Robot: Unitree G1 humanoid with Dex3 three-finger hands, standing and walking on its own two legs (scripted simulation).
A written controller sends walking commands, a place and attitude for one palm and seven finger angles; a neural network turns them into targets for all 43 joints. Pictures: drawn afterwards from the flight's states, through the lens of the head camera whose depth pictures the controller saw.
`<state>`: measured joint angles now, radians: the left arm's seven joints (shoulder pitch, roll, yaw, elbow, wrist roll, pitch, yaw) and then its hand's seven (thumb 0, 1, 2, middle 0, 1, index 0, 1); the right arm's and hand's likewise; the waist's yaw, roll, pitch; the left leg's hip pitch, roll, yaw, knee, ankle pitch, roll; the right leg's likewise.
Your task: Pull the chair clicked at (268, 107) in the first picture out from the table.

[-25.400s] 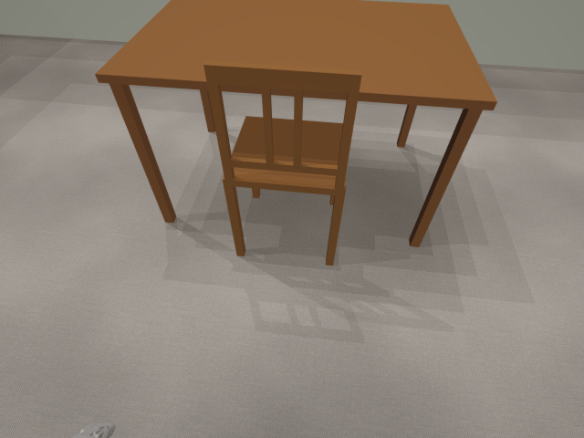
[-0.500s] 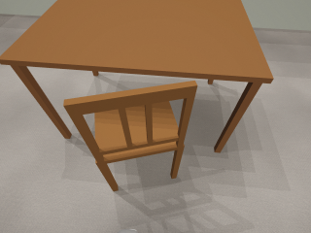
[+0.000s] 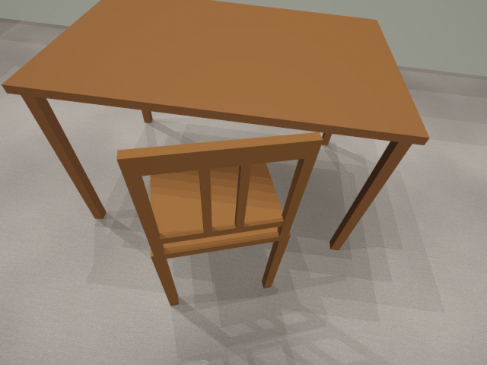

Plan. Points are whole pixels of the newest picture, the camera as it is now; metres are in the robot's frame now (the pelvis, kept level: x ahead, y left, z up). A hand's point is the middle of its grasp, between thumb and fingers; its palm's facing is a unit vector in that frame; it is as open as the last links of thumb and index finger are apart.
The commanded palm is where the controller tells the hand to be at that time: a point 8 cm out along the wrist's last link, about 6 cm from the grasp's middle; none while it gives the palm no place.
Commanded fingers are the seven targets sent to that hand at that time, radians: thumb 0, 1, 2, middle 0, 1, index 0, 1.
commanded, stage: come to a stop and stand still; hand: left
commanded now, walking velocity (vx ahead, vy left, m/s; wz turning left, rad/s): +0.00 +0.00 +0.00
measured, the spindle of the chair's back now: (206, 201) +0.47 +0.12 -0.10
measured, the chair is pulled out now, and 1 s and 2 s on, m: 0.14 0.14 0.14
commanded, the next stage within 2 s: look again from close up in 0.78 s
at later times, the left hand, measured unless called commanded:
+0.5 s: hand out of the picture -0.07 +0.20 -0.16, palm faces +0.05 -0.98 -0.18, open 7.4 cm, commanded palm none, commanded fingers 0.00 0.90 0.90 -0.20 -0.30 -0.20 -0.30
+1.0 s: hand out of the picture -0.11 +0.17 -0.16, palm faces +0.08 -0.99 -0.15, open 7.4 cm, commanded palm none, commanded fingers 0.00 0.90 0.90 -0.20 -0.30 -0.20 -0.30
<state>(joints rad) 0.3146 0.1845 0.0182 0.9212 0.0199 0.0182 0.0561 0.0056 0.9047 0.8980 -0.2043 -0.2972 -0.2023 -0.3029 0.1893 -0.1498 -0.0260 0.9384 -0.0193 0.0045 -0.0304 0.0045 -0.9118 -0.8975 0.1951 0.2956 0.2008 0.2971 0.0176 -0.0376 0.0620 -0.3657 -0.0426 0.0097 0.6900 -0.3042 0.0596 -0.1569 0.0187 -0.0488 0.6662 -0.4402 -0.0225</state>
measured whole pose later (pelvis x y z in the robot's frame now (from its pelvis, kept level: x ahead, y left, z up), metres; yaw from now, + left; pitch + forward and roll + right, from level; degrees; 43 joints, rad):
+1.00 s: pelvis -0.04 +0.02 +0.02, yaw +1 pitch +0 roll -1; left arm 0.43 0.13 0.00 1.10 0.02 -0.01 0.04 0.00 0.91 0.90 -0.20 -0.30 -0.20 -0.30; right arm 0.27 -0.13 -0.02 1.12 -0.01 0.02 -0.02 0.01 -0.93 -0.90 0.20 0.30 0.20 0.30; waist 0.01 -0.02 0.02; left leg -0.32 -0.07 -0.01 0.42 -0.09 0.07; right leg -0.16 -0.01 -0.04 0.45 -0.28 0.01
